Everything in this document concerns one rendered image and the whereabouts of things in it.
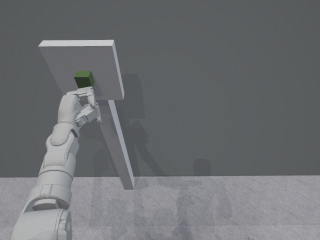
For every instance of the robot left upper arm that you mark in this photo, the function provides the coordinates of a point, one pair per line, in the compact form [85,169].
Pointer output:
[51,224]

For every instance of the button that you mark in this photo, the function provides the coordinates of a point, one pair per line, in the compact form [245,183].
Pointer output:
[84,79]

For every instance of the panel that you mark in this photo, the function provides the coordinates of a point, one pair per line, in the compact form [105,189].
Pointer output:
[64,58]

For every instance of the robot left forearm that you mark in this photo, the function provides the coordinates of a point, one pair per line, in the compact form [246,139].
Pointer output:
[53,186]

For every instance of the robot left hand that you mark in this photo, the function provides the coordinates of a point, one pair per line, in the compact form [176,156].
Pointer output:
[70,110]

